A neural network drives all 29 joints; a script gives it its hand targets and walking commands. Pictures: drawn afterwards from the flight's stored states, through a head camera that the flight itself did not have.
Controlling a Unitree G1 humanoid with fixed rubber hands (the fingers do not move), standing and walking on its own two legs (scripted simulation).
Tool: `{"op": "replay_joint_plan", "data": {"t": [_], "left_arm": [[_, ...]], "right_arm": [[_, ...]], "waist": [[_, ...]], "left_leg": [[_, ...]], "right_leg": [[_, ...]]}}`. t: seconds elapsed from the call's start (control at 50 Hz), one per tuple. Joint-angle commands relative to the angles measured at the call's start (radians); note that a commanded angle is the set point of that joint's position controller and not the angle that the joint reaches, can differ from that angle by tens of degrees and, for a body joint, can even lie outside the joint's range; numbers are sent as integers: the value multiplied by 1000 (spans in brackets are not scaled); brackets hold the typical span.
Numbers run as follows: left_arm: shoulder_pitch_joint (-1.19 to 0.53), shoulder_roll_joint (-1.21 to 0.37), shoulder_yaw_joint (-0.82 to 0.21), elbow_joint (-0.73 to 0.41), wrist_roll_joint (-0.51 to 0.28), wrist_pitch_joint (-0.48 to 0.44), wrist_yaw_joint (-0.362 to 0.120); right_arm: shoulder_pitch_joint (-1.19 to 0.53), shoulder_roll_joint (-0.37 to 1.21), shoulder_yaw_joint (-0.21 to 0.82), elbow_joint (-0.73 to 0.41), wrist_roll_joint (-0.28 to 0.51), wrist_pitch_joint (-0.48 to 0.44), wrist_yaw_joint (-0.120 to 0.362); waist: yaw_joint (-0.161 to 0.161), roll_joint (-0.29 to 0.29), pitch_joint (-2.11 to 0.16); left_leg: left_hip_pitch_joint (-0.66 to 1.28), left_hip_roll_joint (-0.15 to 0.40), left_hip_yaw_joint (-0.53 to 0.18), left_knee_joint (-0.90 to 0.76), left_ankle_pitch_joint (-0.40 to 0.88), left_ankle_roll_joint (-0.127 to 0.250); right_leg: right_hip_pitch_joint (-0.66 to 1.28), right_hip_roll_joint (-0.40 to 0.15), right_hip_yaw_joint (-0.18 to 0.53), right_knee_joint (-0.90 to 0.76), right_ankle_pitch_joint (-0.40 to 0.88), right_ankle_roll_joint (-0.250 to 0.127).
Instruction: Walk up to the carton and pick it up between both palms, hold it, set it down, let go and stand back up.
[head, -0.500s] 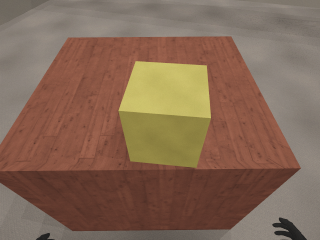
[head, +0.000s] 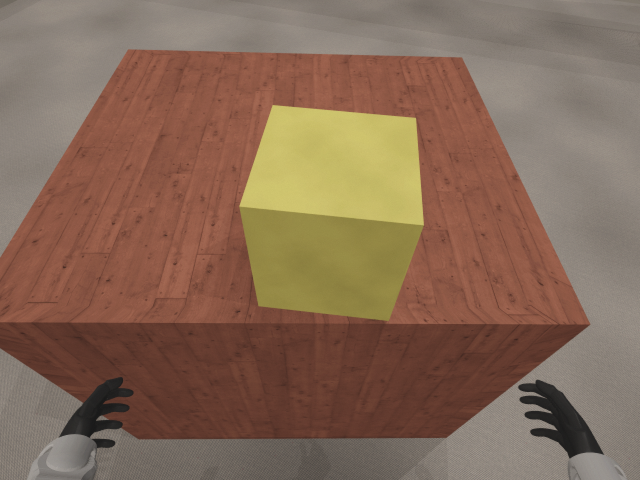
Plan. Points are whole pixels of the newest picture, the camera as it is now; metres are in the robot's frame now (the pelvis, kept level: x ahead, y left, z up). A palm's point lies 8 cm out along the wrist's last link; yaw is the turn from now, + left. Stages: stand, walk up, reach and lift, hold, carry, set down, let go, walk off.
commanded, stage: reach and lift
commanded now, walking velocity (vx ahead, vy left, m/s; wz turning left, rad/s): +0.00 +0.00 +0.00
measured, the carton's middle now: (332, 217) +0.43 -0.01 +0.07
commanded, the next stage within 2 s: none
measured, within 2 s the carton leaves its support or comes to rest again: neither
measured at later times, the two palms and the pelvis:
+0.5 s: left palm (91, 408) +0.19 +0.26 +0.02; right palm (554, 417) +0.18 -0.25 +0.01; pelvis +0.00 +0.00 +0.01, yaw +0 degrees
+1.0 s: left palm (109, 368) +0.21 +0.22 +0.08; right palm (542, 381) +0.20 -0.21 +0.08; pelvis +0.01 +0.00 +0.01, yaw +0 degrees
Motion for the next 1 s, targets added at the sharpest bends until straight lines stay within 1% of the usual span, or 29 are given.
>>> {"op": "replay_joint_plan", "data": {"t": [0.0, 0.1, 0.14, 0.16, 0.18, 0.2, 0.22, 0.26, 0.28, 0.32, 0.36, 0.4, 0.42, 0.44, 0.46, 0.52, 0.54, 0.58, 0.6, 0.62, 0.64, 0.66, 0.68, 0.76, 0.82, 0.88, 0.9, 0.94, 0.98], "left_arm": [[9, 13, 98, -225, -31, -43, 20], [48, -11, 55, -281, -75, -50, 29], [72, 6, 73, -277, -67, -49, 22], [102, -4, 66, -286, -76, -42, 22], [84, 0, 58, -307, -79, -45, 19], [64, 0, 48, -324, -87, -47, 14], [66, 0, 47, -326, -91, -32, 9], [63, 16, 42, -341, -108, -34, 4], [86, 22, 56, -360, -110, -37, -1], [89, 18, 47, -406, -130, -39, -1], [109, 17, 57, -426, -126, -33, -2], [104, 32, 63, -441, -125, -36, -10], [119, 37, 65, -452, -128, -26, -14], [125, 49, 85, -466, -126, -23, -16], [98, 53, 83, -538, -150, -31, -15], [135, 48, 79, -556, -169, -32, -20], [154, 40, 82, -548, -169, -27, -27], [152, 57, 87, -615, -180, -36, -23], [166, 47, 84, -638, -194, -40, -22], [182, 40, 89, -612, -204, -40, -22], [197, 37, 90, -632, -205, -37, -19], [206, 27, 84, -662, -209, -29, -20], [226, 29, 95, -668, -204, -31, -17], [231, 46, 92, -715, -252, -60, -27], [211, 64, 102, -775, -248, -64, -23], [186, 58, 98, -801, -277, -79, -34], [162, 63, 105, -811, -275, -85, -31], [153, 47, 101, -828, -293, -74, -21], [169, 47, 99, -849, -294, -74, -23]], "right_arm": [[94, -86, -15, -209, 80, 24, 1], [124, -43, -27, -377, 87, 61, -7], [137, -37, -22, -412, 80, 82, -21], [163, -38, -26, -415, 90, 96, -24], [163, -20, -18, -466, 97, 109, -27], [150, -9, -15, -494, 89, 125, -31], [146, -7, -14, -506, 102, 143, -32], [170, 10, -15, -577, 103, 170, -47], [177, 28, 1, -619, 100, 185, -50], [194, 46, 3, -668, 110, 212, -61], [214, 87, 26, -696, 121, 244, -66], [227, 80, 14, -721, 139, 267, -76], [236, 99, 26, -761, 146, 282, -82], [253, 110, 27, -785, 140, 297, -89], [238, 116, 28, -836, 145, 308, -92], [269, 122, 14, -886, 139, 327, -105], [285, 150, 38, -914, 151, 340, -116], [292, 130, 22, -964, 155, 349, -121], [302, 148, 45, -1010, 174, 350, -125], [314, 170, 63, -1001, 189, 358, -124], [335, 156, 56, -1015, 189, 368, -127], [332, 135, 47, -1029, 197, 373, -130], [336, 147, 52, -1054, 202, 370, -130], [371, 170, 78, -1147, 220, 367, -159], [373, 174, 79, -1160, 243, 384, -164], [360, 219, 112, -1234, 251, 399, -184], [330, 211, 105, -1250, 248, 406, -183], [318, 207, 85, -1252, 258, 424, -185], [320, 199, 87, -1268, 259, 436, -193]], "waist": [[16, -21, -169], [8, 29, -195], [20, 13, -173], [9, -6, -172], [3, 3, -164], [9, -6, -142], [11, 20, -150], [1, -3, -167], [25, -7, -150], [16, -10, -155], [30, 13, -140], [15, 32, -126], [20, 4, -111], [30, 33, -100], [21, 8, -138], [18, 19, -150], [30, -6, -125], [28, 16, -131], [44, 11, -144], [42, 41, -132], [38, 36, -121], [35, 63, -145], [47, 55, -145], [41, 7, -172], [43, 38, -152], [51, 2, -151], [64, 41, -168], [51, 64, -163], [46, 56, -174]], "left_leg": [[153, -47, 38, -202, 69, -11], [114, -40, 44, -256, 16, 1], [97, -55, 64, -256, 29, 4], [95, -44, 53, -263, 47, 2], [98, -51, 62, -283, 14, 10], [87, -50, 66, -283, 2, 10], [93, -47, 64, -293, -25, 9], [69, -50, 74, -299, -19, 19], [65, -61, 81, -291, -10, 21], [80, -56, 78, -302, 1, 18], [71, -49, 76, -308, 21, 11], [74, -53, 77, -306, 5, 1], [96, -58, 74, -308, 21, 9], [94, -54, 74, -309, 9, 9], [94, -57, 69, -306, -14, 12], [112, -44, 55, -300, 34, 2], [111, -56, 65, -297, 49, 11], [112, -54, 57, -302, 60, -2], [114, -58, 59, -293, 80, -2], [132, -61, 45, -292, 90, -7], [150, -53, 38, -291, 107, -16], [155, -49, 40, -285, 138, -26], [171, -43, 29, -279, 152, -27], [237, -58, 21, -257, 217, -25], [210, -54, 21, -253, 190, -29], [221, -52, 16, -264, 123, -4], [183, -42, 5, -263, 97, -7], [148, -40, -3, -286, 52, -10], [151, -32, -8, -274, 69, -11]], "right_leg": [[217, 44, 20, -136, 63, -18], [270, 45, 24, -154, 45, -26], [289, 42, 23, -160, 40, -14], [303, 51, 21, -157, 73, -10], [295, 44, 26, -177, 34, -15], [291, 43, 33, -185, 7, -15], [294, 40, 36, -192, -15, -20], [328, 54, 30, -185, 3, -8], [338, 35, 43, -198, -17, -10], [329, 42, 45, -201, -2, -5], [341, 46, 41, -200, 17, -6], [332, 42, 54, -206, 8, -12], [325, 44, 52, -223, 9, -2], [339, 38, 63, -228, 2, -10], [326, 37, 59, -229, -34, -4], [318, 39, 62, -221, 14, -3], [315, 40, 66, -230, 40, 5], [309, 46, 58, -221, 37, 9], [319, 35, 72, -231, 52, 8], [295, 25, 76, -235, 57, 11], [279, 37, 70, -232, 74, 7], [303, 45, 65, -226, 95, 3], [293, 38, 67, -234, 96, -1], [247, 31, 72, -242, 152, 15], [239, 28, 79, -243, 113, 6], [207, 3, 95, -262, 66, 10], [223, 3, 94, -245, 43, -2], [222, 5, 90, -239, 4, -3], [243, 11, 86, -231, 41, -7]]}}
